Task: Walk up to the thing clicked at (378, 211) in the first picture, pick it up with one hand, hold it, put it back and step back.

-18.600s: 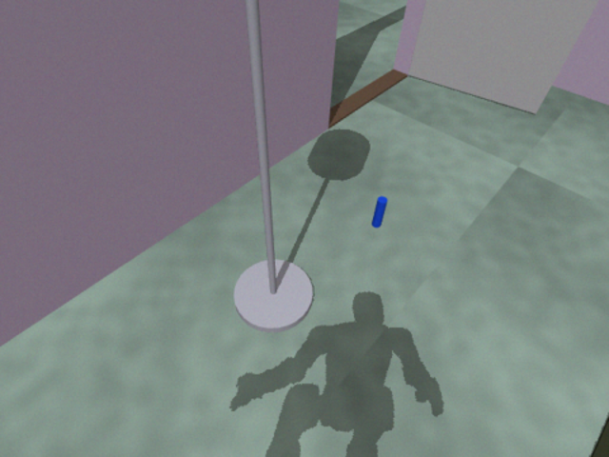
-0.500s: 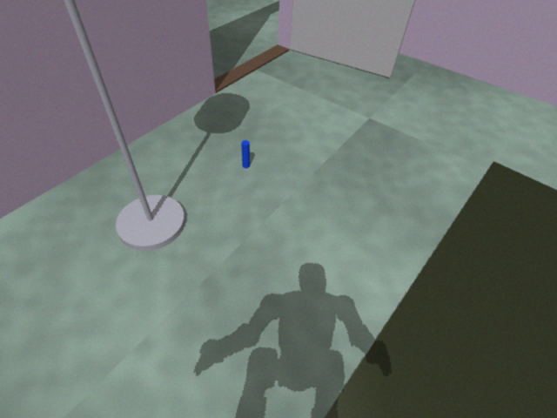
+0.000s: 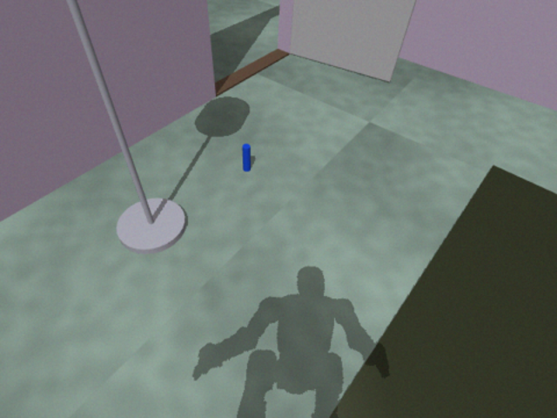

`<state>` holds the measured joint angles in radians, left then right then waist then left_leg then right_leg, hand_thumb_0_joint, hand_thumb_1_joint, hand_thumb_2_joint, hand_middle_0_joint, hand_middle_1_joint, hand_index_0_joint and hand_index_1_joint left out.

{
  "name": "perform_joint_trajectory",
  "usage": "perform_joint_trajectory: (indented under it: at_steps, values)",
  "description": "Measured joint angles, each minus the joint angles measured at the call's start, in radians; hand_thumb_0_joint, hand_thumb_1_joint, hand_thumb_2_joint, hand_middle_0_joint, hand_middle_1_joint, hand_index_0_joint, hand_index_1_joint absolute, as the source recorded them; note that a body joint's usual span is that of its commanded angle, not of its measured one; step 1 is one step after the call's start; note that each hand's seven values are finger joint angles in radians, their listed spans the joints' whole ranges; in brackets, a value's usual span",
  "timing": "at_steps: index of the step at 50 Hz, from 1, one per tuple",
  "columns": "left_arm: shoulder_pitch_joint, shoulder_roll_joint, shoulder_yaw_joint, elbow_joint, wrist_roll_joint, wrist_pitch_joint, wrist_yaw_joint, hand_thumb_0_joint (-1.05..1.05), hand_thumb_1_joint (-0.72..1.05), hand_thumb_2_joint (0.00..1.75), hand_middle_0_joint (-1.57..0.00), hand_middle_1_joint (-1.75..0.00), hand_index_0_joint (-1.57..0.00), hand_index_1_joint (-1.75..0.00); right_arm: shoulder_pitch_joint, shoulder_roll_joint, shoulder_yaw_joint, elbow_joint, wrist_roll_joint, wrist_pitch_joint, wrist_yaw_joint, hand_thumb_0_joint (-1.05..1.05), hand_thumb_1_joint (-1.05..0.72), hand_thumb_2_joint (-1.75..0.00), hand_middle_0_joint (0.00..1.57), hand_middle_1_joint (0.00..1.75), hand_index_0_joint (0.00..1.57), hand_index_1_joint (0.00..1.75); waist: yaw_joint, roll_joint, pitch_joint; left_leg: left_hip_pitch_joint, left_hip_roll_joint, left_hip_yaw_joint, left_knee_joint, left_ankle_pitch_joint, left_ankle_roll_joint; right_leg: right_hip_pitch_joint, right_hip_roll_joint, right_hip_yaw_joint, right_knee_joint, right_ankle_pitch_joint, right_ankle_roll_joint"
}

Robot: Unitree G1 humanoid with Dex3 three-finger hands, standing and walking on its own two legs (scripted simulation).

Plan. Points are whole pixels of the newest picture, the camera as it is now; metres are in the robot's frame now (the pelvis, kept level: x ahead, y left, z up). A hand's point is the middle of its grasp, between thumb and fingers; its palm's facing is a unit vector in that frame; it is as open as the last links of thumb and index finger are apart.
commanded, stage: stand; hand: left
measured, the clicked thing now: (246, 158) +1.43 +0.16 -0.71
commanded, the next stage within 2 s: walk up in 0.68 s
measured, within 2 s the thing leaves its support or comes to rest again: neither
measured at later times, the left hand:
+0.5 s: hand out of the picture +0.06 +0.25 -0.16, palm faces -0.01 -0.94 -0.33, open 7.4 cm
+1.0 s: hand out of the picture +0.09 +0.26 -0.13, palm faces +0.04 -0.89 -0.46, open 7.4 cm
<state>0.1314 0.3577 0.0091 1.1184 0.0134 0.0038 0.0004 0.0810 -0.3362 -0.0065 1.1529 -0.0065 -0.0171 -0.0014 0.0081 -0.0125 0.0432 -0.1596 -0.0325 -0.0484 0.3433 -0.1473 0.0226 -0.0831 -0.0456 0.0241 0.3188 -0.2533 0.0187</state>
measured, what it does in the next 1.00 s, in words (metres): steps on the spot: right foot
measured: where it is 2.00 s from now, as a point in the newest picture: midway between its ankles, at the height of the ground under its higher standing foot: (267, 352)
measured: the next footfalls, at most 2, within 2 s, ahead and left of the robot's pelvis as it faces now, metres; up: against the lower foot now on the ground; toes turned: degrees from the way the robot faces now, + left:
right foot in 0.96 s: +0.11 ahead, -0.18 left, +0.01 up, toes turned -5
left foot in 1.42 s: +0.32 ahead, +0.10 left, +0.00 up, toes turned +7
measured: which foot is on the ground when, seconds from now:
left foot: down 0.00-0.96, up 0.98-1.00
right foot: down 0.00-0.72, up 0.74-0.94, down 0.96-1.00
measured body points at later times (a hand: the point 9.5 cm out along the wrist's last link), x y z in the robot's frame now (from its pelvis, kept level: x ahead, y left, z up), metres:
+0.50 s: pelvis +0.00 +0.00 +0.00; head +0.01 +0.01 +0.45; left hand +0.06 +0.30 -0.14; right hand +0.09 -0.30 -0.13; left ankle +0.03 +0.10 -0.75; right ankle -0.01 -0.16 -0.75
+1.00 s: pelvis +0.04 -0.06 -0.01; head +0.03 -0.07 +0.43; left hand +0.08 +0.30 -0.10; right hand +0.09 -0.40 -0.14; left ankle +0.02 +0.09 -0.73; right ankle +0.07 -0.17 -0.74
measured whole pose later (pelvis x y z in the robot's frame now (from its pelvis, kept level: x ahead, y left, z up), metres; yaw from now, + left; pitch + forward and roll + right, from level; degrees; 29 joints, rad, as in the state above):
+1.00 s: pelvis +0.04 -0.06 -0.01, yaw +0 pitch -3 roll -1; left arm 0.26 0.46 0.11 0.99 0.04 -0.05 -0.06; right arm 0.23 -0.44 -0.11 1.06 -0.05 0.01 0.04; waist 0.03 0.05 0.02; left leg -0.27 0.00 -0.12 0.74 -0.50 0.03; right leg -0.26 -0.02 -0.08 0.56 -0.38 -0.04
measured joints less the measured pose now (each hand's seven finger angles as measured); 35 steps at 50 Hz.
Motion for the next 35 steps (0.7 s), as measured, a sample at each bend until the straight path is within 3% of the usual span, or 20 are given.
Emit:
perform_joint_trajectory:
  at_steps: [34,35]
  values:
    - [0.008,-0.003,-0.002,-0.016,0.001,-0.001,0.001,0.01,0.91,0.90,-0.21,-0.30,-0.20,-0.30,0.005,-0.003,0.002,-0.010,0.000,-0.001,0.000,0.01,-0.90,-0.90,0.20,0.30,0.21,0.30,-0.001,0.003,0.000,0.002,0.004,-0.003,0.009,-0.006,-0.003,0.007,0.005,-0.003,0.001,-0.002,-0.001]
    - [0.013,-0.002,0.005,-0.022,0.005,-0.001,-0.008,0.01,0.91,0.90,-0.21,-0.30,-0.20,-0.30,0.013,-0.003,-0.009,-0.019,-0.003,-0.001,0.009,0.01,-0.90,-0.90,0.20,0.30,0.21,0.30,-0.001,0.003,-0.002,-0.005,0.004,-0.004,0.024,-0.033,0.003,-0.005,0.005,-0.005,0.027,-0.046,-0.008]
